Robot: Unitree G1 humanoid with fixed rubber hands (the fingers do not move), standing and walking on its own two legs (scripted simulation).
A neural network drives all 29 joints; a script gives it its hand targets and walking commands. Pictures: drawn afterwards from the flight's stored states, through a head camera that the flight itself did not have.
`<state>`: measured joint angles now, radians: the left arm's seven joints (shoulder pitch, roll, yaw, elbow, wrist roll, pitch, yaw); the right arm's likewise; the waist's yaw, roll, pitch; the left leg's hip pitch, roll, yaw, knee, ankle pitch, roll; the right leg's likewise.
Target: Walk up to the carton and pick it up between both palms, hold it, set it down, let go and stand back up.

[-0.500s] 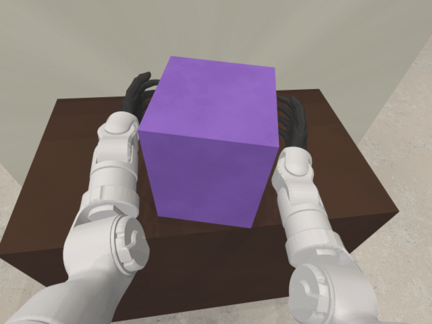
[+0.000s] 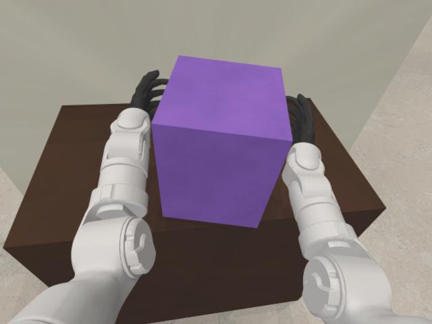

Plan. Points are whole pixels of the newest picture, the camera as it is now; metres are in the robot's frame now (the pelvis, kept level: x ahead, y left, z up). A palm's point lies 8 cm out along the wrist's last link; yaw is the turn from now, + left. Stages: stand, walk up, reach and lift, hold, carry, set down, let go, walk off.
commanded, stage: reach and lift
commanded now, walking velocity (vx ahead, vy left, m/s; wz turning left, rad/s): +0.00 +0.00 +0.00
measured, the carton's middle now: (219, 145) +0.43 +0.03 +0.11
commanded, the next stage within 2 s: none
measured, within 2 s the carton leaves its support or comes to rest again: neither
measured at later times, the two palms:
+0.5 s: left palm (147, 101) +0.42 +0.15 +0.22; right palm (320, 114) +0.40 -0.14 +0.21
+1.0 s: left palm (138, 96) +0.39 +0.16 +0.24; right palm (330, 95) +0.39 -0.13 +0.26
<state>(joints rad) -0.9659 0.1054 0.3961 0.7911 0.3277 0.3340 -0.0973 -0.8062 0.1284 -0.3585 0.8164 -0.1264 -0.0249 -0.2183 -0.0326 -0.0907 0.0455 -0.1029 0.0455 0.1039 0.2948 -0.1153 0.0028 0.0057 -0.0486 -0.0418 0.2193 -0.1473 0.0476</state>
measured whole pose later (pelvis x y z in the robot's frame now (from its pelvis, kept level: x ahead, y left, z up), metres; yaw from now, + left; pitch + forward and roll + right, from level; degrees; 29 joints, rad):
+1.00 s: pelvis -0.01 -0.02 +0.00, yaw +3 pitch -5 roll -1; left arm -0.92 0.09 0.35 0.51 0.26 0.68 0.00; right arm -1.01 -0.08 -0.07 0.83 0.25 0.31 -0.23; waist -0.09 -0.06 -0.05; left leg -0.12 0.06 0.04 0.33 -0.12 -0.02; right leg 0.00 -0.03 -0.08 0.26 -0.17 0.02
